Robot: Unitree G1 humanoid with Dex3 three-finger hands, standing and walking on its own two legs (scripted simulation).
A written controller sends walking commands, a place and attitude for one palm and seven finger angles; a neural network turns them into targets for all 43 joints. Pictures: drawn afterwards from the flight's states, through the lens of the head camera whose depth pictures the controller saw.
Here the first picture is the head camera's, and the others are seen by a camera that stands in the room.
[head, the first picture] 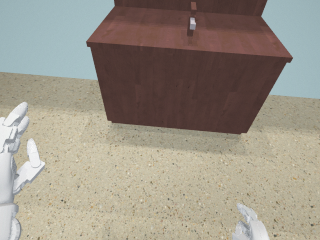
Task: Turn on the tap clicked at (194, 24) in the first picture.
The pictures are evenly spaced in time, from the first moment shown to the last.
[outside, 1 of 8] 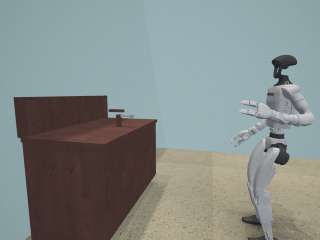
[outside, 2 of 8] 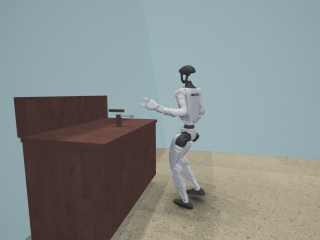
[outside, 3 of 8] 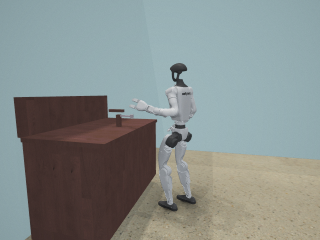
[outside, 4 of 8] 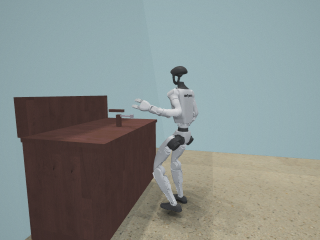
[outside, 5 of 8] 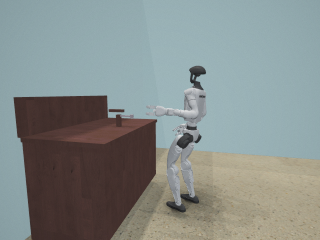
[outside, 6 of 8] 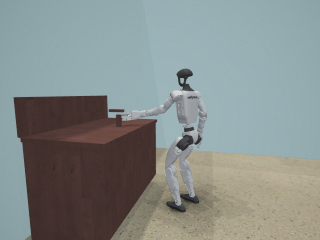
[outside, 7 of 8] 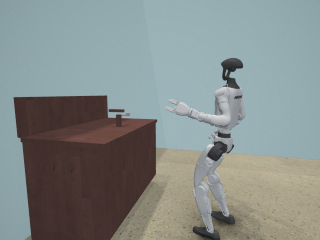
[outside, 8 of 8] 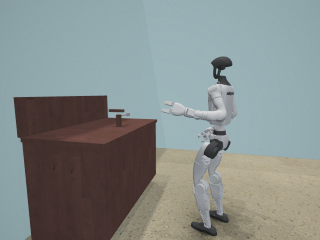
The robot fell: no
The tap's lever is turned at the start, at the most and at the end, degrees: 0 74 74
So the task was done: yes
